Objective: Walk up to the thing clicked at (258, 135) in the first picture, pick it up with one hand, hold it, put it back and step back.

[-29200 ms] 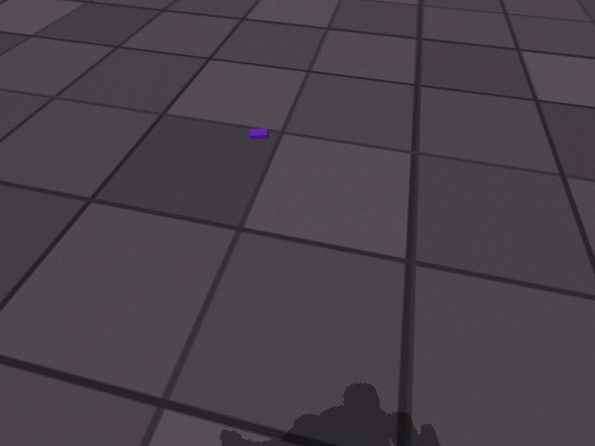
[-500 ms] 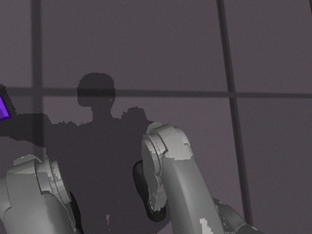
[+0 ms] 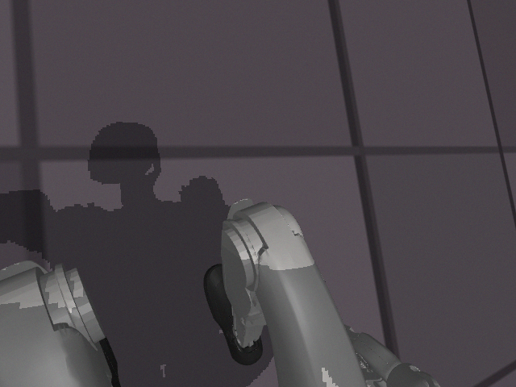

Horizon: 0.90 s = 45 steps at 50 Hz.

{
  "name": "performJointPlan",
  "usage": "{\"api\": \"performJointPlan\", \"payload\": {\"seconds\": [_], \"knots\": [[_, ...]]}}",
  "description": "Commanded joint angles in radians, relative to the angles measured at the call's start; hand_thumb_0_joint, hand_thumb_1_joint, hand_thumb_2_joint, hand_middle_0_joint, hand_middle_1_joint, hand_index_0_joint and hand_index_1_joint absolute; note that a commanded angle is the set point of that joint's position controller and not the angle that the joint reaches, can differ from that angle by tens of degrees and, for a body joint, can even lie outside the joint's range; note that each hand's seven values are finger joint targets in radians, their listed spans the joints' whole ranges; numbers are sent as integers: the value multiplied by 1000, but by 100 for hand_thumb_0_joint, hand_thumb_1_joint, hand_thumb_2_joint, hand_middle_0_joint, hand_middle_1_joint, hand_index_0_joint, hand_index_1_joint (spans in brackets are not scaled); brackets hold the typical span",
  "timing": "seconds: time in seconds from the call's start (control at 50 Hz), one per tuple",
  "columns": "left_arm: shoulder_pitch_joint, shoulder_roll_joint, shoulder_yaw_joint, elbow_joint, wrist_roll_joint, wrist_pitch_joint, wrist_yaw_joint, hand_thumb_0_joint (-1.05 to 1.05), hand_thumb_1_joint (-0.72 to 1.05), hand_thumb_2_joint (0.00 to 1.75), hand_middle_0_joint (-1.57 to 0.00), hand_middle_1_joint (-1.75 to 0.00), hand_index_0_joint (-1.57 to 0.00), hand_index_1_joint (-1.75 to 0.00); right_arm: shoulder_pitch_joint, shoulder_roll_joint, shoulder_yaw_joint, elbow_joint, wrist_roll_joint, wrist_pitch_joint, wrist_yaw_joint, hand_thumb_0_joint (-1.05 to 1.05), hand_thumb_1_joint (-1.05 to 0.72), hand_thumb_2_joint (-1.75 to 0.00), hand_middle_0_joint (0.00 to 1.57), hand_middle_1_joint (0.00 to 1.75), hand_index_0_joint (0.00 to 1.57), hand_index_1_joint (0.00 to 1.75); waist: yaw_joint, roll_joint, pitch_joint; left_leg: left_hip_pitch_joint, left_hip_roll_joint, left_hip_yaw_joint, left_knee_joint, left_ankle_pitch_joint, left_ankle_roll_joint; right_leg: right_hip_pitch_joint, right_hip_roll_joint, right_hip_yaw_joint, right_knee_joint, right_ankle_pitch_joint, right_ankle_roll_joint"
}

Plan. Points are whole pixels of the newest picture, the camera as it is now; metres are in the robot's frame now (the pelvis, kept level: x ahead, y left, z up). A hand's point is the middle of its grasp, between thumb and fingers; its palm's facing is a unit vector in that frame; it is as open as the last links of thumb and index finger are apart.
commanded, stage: rest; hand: left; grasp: from above
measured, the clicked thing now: out of the picture +0.42 +0.32 -0.28
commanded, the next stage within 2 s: open in 0.24 s
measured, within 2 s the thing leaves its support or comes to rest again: neither
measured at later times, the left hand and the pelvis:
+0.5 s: hand out of the picture +0.41 +0.32 -0.24, palm faces -0.43 -0.18 -0.89, open 8.9 cm; pelvis -0.01 +0.00 +0.00, yaw -1 degrees
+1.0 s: hand out of the picture +0.42 +0.32 -0.25, palm faces -0.41 -0.18 -0.89, open 12.3 cm; pelvis -0.01 +0.00 +0.00, yaw -2 degrees
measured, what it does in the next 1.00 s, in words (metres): stands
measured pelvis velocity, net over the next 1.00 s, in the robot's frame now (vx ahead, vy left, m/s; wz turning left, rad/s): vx -0.01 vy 0.00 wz -0.03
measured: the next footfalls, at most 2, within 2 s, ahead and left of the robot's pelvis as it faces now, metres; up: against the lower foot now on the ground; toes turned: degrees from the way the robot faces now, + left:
none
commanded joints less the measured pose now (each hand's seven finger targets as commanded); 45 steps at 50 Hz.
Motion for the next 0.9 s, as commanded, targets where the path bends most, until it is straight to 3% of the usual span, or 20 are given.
{"api": "performJointPlan", "payload": {"seconds": [0.0,0.1,0.12,0.14,0.24,0.32,0.42,0.48,0.56,0.62,0.7,0.74,0.76,0.82,0.84,0.88], "knots": [[-291,234,-20,-89,-21,0,59,0,92,39,-124,-29,-125,-27,179,-321,-73,11,8,-20,-4,0,-89,-90,20,30,20,30,-48,488,-636,491,15,112,-247,216,18,321,39,-120,-214,275,-67],[-280,252,-38,-61,-26,4,62,0,87,40,-122,-29,-122,-28,159,-331,-62,0,7,-40,2,0,-89,-90,20,30,20,30,-43,457,-617,471,17,108,-241,170,23,328,43,-118,-230,236,-64],[-265,287,-6,-60,-24,4,66,0,88,39,-121,-29,-123,-28,184,-343,-65,6,4,-38,3,0,-89,-90,20,30,20,30,-51,458,-632,470,18,111,-238,188,27,357,48,-114,-237,256,-63],[-283,242,-40,-70,-36,4,64,0,85,38,-120,-27,-121,-26,164,-333,-58,0,10,-45,3,0,-89,-90,20,30,20,30,-47,455,-615,463,15,109,-244,184,23,342,40,-117,-233,244,-63],[-270,282,-15,-33,-36,3,66,0,85,38,-119,-28,-120,-27,174,-343,-52,4,6,-51,9,0,-89,-90,20,30,20,30,-58,447,-589,462,20,93,-251,162,22,327,41,-128,-227,229,-63],[-271,271,-33,-32,-42,1,63,0,79,39,-115,-28,-116,-27,163,-350,-46,-2,6,-57,12,0,-89,-90,20,30,20,30,-67,441,-584,459,23,89,-244,180,24,342,47,-127,-235,250,-61],[-257,276,-32,-23,-45,-2,65,0,39,34,-75,-31,-76,-30,171,-341,-32,-1,0,-60,19,0,-88,-89,20,30,20,30,-65,448,-573,463,24,85,-250,188,21,348,44,-130,-230,255,-61],[-273,289,-36,-39,-42,-4,68,0,15,42,-66,-39,-66,-39,166,-361,-37,-16,1,-63,16,0,-88,-90,20,30,20,30,-70,457,-579,467,24,88,-249,184,24,357,48,-128,-241,256,-60],[-268,288,-39,-37,-40,-4,78,0,3,53,-57,-47,-56,-47,157,-350,-31,-5,1,-59,11,0,-88,-90,20,30,20,30,-67,451,-579,464,27,82,-259,168,19,367,51,-127,-243,240,-64],[-277,247,-81,-46,-44,-2,75,0,-2,56,-52,-53,-52,-53,134,-355,-36,-13,-2,-66,12,0,-88,-90,20,30,20,30,-70,461,-563,470,27,74,-275,133,15,331,49,-136,-244,209,-66],[-260,296,-42,-32,-35,8,79,0,-11,64,-45,-59,-44,-60,167,-364,-32,-3,0,-68,18,0,-88,-90,20,30,20,30,-70,485,-576,498,29,76,-268,184,12,345,48,-138,-231,257,-64],[-273,255,-77,-51,-50,13,77,0,-15,68,-41,-62,-41,-63,135,-361,-32,-10,2,-75,18,0,-88,-90,20,30,20,30,-71,484,-565,487,29,73,-272,166,12,346,48,-134,-243,243,-63],[-257,289,-41,-24,-45,18,80,0,-16,68,-40,-65,-39,-65,162,-365,-31,-8,1,-74,20,0,-88,-90,20,30,20,30,-75,479,-562,493,29,75,-269,178,14,353,48,-138,-244,260,-61],[-255,298,-42,-28,-45,26,70,0,-20,72,-36,-68,-36,-68,157,-359,-27,-6,5,-75,24,0,-88,-90,20,30,20,30,-67,494,-560,491,29,75,-271,184,11,345,45,-135,-233,258,-64],[-256,264,-59,-42,-56,26,65,0,-24,74,-34,-69,-33,-70,147,-365,-35,-10,1,-77,24,0,-88,-90,20,30,20,30,-68,492,-569,504,30,71,-275,195,8,342,46,-137,-235,265,-63],[-250,292,-42,-40,-57,27,60,0,-26,76,-30,-73,-30,-73,155,-362,-28,-4,7,-78,25,0,-88,-90,20,30,20,30,-68,499,-575,509,31,65,-274,206,7,354,44,-138,-226,278,-64]]}}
